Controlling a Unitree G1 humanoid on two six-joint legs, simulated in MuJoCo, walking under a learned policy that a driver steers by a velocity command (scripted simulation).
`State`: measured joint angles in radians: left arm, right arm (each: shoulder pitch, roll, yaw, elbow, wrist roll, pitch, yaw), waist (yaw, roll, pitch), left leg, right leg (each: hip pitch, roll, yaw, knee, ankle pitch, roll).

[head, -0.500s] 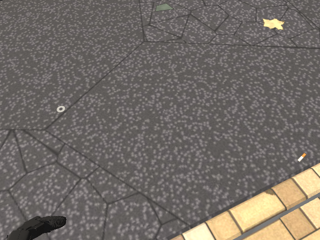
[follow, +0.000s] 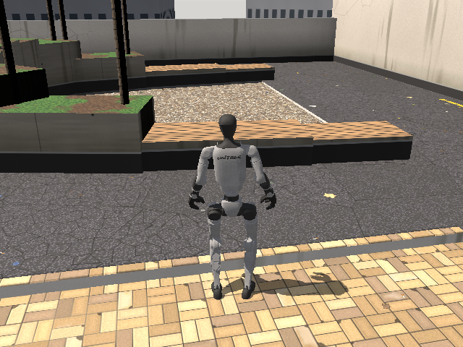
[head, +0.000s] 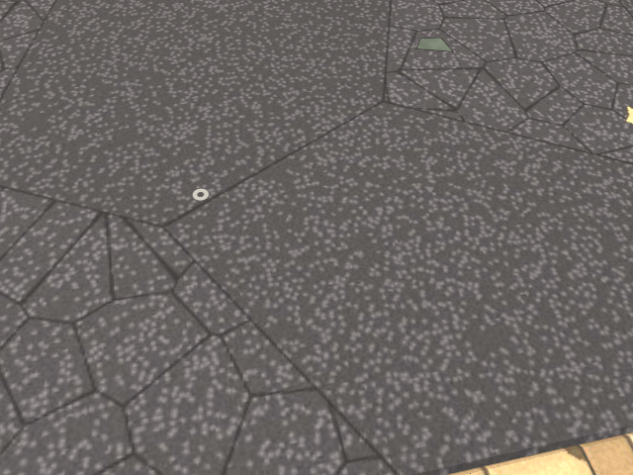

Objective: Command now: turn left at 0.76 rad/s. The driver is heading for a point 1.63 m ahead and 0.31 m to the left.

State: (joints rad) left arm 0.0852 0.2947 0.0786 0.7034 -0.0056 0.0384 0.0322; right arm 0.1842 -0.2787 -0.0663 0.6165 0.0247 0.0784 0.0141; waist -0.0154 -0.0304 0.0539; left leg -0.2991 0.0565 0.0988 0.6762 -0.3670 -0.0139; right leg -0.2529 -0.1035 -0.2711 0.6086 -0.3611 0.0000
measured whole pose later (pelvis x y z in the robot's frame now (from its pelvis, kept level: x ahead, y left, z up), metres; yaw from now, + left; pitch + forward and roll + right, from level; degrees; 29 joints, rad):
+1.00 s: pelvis +0.47 +0.25 +0.10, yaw +26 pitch +1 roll +0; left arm 0.13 0.24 0.03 0.63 -0.07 -0.06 -0.05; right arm 0.52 -0.20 -0.04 0.82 -0.01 -0.10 0.01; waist -0.05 -0.04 -0.03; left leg -0.07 -0.05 0.18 0.46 -0.42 0.07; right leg -0.77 -0.03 0.08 1.48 -0.11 -0.10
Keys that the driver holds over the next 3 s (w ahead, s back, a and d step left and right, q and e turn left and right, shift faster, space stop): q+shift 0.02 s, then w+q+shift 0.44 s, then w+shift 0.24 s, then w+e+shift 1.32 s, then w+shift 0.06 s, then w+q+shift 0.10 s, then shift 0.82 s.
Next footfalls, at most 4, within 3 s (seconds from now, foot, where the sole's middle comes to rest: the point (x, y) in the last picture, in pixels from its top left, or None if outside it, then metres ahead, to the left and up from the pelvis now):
0.28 right None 0.20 -0.14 -0.68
0.46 right None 0.18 -0.14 -0.76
0.74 left None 0.39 0.28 -0.66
1.22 right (149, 291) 0.81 0.35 -0.66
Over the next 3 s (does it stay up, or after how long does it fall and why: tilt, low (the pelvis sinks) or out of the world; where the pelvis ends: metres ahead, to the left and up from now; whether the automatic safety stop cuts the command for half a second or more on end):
stays up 1.69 0.09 0.11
